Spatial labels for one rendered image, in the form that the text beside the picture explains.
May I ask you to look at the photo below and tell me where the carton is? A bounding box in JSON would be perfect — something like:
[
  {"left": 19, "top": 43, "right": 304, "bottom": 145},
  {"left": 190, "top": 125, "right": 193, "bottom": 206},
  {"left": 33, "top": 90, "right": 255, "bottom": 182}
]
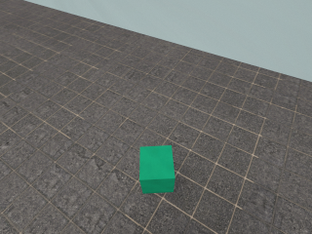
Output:
[{"left": 139, "top": 145, "right": 176, "bottom": 194}]

